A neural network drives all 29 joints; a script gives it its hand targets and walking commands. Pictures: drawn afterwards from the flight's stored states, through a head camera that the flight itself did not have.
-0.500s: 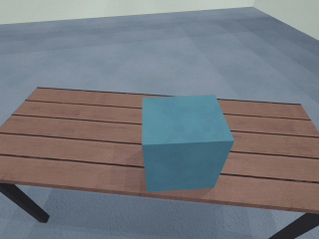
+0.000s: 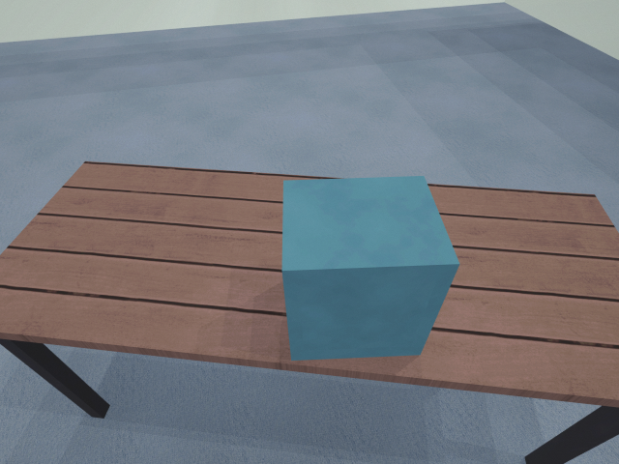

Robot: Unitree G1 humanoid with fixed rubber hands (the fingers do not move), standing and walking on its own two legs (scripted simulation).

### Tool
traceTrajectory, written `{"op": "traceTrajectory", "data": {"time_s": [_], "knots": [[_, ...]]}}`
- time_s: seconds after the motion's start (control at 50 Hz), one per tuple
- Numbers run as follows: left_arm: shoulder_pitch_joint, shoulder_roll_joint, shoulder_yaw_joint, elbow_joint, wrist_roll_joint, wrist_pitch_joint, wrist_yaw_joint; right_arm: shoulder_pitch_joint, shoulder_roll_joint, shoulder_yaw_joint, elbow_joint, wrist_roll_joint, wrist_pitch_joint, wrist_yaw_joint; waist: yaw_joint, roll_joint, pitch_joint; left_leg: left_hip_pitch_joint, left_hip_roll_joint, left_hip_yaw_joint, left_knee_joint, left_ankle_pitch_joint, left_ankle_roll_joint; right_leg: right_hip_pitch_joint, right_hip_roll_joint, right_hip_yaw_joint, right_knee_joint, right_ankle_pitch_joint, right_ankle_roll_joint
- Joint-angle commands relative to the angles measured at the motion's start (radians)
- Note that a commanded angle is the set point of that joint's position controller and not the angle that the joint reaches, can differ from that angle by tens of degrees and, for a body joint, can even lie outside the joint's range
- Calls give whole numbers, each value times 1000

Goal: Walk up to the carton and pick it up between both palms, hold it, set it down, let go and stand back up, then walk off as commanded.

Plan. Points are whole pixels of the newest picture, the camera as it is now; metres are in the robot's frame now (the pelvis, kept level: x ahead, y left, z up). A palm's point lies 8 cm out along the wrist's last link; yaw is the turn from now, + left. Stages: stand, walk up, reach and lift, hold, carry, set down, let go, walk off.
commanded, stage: stand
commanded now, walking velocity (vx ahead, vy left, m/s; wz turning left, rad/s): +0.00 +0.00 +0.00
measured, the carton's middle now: (355, 271) +0.45 -0.04 -0.04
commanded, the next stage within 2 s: walk off in 0.14 s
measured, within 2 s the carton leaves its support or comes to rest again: neither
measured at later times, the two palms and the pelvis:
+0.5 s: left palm out of the picture +0.09 +0.32 -0.11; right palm out of the picture +0.09 -0.33 -0.11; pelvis -0.01 -0.01 -0.01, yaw +1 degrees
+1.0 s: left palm out of the picture +0.00 +0.24 -0.07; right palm out of the picture -0.05 -0.40 -0.13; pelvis -0.11 -0.06 -0.01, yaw -1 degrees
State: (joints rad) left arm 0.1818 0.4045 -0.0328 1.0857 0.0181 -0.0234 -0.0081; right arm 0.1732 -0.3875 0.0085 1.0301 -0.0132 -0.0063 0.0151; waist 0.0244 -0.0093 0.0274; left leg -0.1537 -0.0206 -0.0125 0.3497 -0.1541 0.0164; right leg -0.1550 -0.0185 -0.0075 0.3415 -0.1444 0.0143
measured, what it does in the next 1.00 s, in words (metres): walks backwards: right foot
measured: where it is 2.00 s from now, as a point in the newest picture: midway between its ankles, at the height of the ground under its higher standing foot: outside the picture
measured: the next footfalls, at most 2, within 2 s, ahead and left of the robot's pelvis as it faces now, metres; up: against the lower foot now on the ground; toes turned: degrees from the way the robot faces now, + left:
right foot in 0.68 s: -0.01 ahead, -0.14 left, +0.00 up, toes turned +3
left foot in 1.30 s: -0.25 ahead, +0.13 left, +0.00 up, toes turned -6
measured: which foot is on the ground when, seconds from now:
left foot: down 0.00-0.68, up 0.70-1.00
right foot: down 0.00-0.48, up 0.50-0.66, down 0.68-1.00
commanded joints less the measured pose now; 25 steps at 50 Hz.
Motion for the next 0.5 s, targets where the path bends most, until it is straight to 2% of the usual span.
{"op": "traceTrajectory", "data": {"time_s": [0.0, 0.02, 0.04, 0.06, 0.1, 0.14, 0.16, 0.18, 0.2, 0.22, 0.24, 0.26, 0.3, 0.32, 0.36, 0.38, 0.42, 0.44, 0.46, 0.48], "knots": [[-46, 188, 37, -48, -2, -18, 12, -36, -197, -39, -50, 7, -23, -12, -5, 8, -1, -21, 124, -132, -76, -61, 26, -20, -97, 132, -85, -101, -46], [-62, 196, 40, -46, -1, -15, 13, -43, -196, -39, -48, 5, -22, -15, -7, -5, 6, -20, 120, -133, -80, -53, 22, -23, -92, 123, -85, -85, -46], [-59, 193, 41, -48, -3, -12, 13, -41, -193, -38, -44, 8, -21, -14, -8, 19, -5, -21, 126, -134, -73, -51, 25, -13, -98, 124, -86, -69, -48], [-50, 194, 39, -49, -1, -13, 13, -41, -198, -41, -48, 7, -21, -15, -12, 5, -8, -9, 120, -134, -78, -40, 19, -12, -95, 124, -80, -69, -48], [-62, 189, 40, -40, -3, -16, 14, -57, -200, -38, -44, 4, -22, -15, -5, 18, -34, 5, 122, -136, -76, -32, 20, 11, -93, 121, -75, -41, -47], [-62, 179, 36, -33, -7, -17, 14, -57, -204, -40, -44, 3, -23, -16, -2, -1, -45, -3, 127, -141, -65, 23, 30, 30, -99, 115, -74, -19, -48], [-66, 183, 36, -39, -6, -17, 13, -60, -205, -39, -45, 6, -21, -17, -5, 11, -28, 3, 128, -135, -67, 40, 23, 19, -101, 117, -75, -16, -51], [-62, 186, 39, -37, -14, -16, 12, -61, -197, -37, -41, 9, -21, -17, -1, 1, -24, 1, 128, -134, -67, 51, 20, 28, -98, 117, -80, 9, -44], [-68, 179, 40, -33, -9, -16, 11, -55, -191, -37, -39, 5, -23, -17, -11, 6, -43, 4, 131, -131, -66, 52, 25, 38, -102, 111, -76, 26, -44], [-70, 197, 41, -34, -12, -15, 13, -48, -198, -37, -37, 9, -22, -18, -3, 22, -38, 4, 121, -131, -64, 63, 16, 34, -103, 119, -75, 31, -44], [-89, 194, 45, -30, -9, -14, 13, -57, -194, -34, -35, 8, -22, -20, -12, 6, -31, 6, 124, -128, -67, 56, 16, 33, -108, 123, -76, 29, -48], [-77, 190, 41, -33, -14, -13, 13, -61, -202, -35, -30, 12, -22, -18, -2, 21, -42, 5, 127, -132, -62, 58, 19, 52, -105, 112, -81, 46, -44], [-95, 183, 43, -30, -9, -12, 15, -59, -193, -40, -31, 7, -24, -20, -13, -3, -41, 17, 131, -130, -68, 88, 18, 43, -104, 113, -73, 44, -42], [-108, 210, 113, -89, -8, 9, 16, -47, -226, -92, -65, -10, 2, -20, -65, 23, 84, -53, 119, -106, 62, 301, 37, -70, -115, 130, 44, 265, -79], [-70, 197, 121, -114, -15, 14, 20, -12, -223, -96, -85, -13, 8, -23, -59, 79, 16, -20, 139, -109, 80, 429, 70, -52, -96, 112, 134, 308, -81], [-53, 192, 125, -125, -15, 15, 20, -8, -222, -101, -104, -7, 13, -21, -61, 78, -32, 1, 154, -120, 81, 472, 93, -44, -79, 96, 167, 294, -80], [-38, 167, 131, -156, -13, 29, 18, 0, -238, -119, -156, -16, 24, -25, -59, 89, -85, 13, 219, -192, 69, 523, 156, -42, -25, 50, 316, 160, -68], [-19, 163, 139, -168, -13, 36, 18, -12, -254, -127, -179, -16, 29, -25, -57, 128, -85, -9, 254, -229, 59, 526, 193, -66, 16, 29, 395, -13, -58], [-10, 148, 146, -176, -11, 42, 17, -19, -257, -130, -192, -17, 35, -27, -52, 158, -70, -7, 299, -263, 54, 551, 243, -122, 57, 19, 496, -267, -59], [17, 148, 147, -201, -10, 50, 15, -32, -276, -139, -212, -23, 37, -31, -46, 155, -79, -18, 345, -299, 61, 490, 280, -146, 59, 48, 573, -353, -70]]}}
